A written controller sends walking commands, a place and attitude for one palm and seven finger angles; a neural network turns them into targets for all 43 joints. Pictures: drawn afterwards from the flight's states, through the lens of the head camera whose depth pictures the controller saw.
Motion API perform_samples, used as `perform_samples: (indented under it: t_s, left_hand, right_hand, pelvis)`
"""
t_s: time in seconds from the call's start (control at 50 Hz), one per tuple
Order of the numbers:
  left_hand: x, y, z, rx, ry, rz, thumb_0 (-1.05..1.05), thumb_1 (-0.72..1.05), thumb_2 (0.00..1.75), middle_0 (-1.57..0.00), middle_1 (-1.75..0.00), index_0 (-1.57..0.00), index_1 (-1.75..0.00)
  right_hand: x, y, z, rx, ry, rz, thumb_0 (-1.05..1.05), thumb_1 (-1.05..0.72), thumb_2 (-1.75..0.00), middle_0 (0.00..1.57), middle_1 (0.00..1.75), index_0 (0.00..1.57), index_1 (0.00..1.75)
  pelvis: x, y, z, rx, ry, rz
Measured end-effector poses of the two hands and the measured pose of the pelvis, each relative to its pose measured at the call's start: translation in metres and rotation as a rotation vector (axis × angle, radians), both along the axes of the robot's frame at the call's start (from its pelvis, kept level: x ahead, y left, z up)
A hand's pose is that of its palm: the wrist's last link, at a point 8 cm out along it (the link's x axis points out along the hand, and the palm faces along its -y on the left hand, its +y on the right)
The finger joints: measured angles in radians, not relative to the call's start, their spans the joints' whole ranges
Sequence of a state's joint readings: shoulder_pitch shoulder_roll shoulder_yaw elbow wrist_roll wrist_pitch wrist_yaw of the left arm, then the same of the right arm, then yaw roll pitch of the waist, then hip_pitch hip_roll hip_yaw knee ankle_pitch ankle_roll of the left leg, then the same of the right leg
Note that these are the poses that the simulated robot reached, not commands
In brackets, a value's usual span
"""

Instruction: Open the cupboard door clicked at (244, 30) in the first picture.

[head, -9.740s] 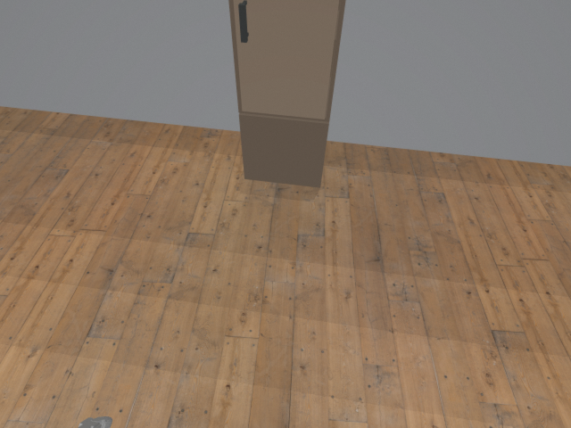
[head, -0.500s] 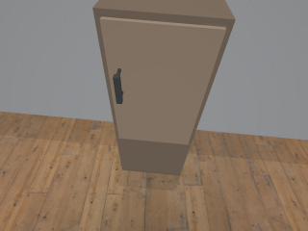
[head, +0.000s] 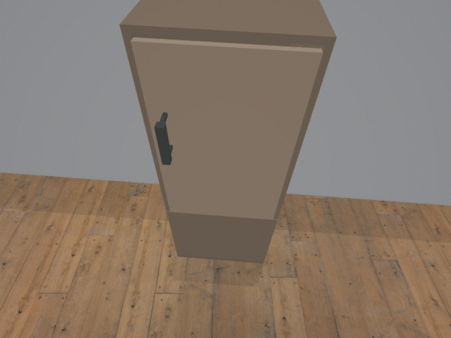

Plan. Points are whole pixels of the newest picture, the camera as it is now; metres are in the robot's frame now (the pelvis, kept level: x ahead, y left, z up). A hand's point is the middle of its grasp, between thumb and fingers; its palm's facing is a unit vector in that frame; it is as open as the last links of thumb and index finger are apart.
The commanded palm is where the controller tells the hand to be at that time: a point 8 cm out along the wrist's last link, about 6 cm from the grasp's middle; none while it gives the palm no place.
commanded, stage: come to a stop and stand still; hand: left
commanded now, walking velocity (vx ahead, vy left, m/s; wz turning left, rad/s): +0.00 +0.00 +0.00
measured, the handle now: (165, 139) +0.54 +0.18 +0.03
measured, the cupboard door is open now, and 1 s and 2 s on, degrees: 0 0 0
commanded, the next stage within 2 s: look again from close up in 0.30 s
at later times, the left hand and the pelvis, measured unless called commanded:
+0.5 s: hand out of the picture +0.02 +0.18 -0.17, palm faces +0.01 -0.97 -0.23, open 7.4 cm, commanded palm none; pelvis +0.02 -0.01 +0.00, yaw +0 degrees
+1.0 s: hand out of the picture +0.03 +0.16 -0.17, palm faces +0.01 -0.97 -0.23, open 7.4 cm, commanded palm +0.12 +0.21 -0.07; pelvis +0.02 -0.03 +0.00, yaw +0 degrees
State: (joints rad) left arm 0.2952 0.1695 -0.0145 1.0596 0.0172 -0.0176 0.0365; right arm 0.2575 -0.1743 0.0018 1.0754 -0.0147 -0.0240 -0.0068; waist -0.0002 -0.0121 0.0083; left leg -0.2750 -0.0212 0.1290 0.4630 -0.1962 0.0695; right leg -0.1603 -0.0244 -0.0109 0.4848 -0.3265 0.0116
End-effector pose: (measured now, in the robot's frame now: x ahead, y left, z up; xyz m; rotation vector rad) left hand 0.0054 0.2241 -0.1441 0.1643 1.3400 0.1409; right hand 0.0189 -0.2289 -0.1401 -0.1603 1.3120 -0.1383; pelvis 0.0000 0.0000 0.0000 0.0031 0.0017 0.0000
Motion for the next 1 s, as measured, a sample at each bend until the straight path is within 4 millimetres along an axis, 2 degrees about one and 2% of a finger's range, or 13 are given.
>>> perform_samples:
  t_s: [0.22,0.64,1.0]
  left_hand:
    - [0.018,-0.005,-0.002,-0.002,-0.008,-0.006,0.00,0.91,0.90,-0.20,-0.30,-0.20,-0.30]
    - [0.011,-0.004,0.004,0.030,0.045,0.008,0.00,0.91,0.90,-0.20,-0.29,-0.19,-0.30]
    - [0.024,-0.017,0.006,0.029,0.017,0.004,0.00,0.91,0.90,-0.20,-0.30,-0.20,-0.30]
  right_hand:
    - [0.016,-0.010,0.003,-0.015,-0.003,0.002,0.01,-0.91,-0.90,0.20,0.30,0.20,0.30]
    - [0.031,-0.025,0.002,-0.018,0.010,0.016,0.01,-0.91,-0.90,0.20,0.30,0.20,0.30]
    - [0.038,-0.040,0.004,-0.025,0.002,0.016,0.01,-0.91,-0.90,0.20,0.30,0.20,0.30]
  pelvis:
    - [0.010,-0.008,0.001,0.002,-0.005,-0.003]
    - [0.019,-0.019,0.003,0.010,-0.003,-0.006]
    - [0.025,-0.031,0.004,0.014,-0.006,-0.007]
